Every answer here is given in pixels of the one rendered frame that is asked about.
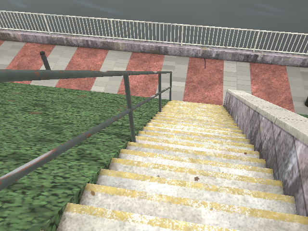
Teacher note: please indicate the stairs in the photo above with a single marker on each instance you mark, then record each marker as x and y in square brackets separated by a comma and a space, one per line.
[190, 169]

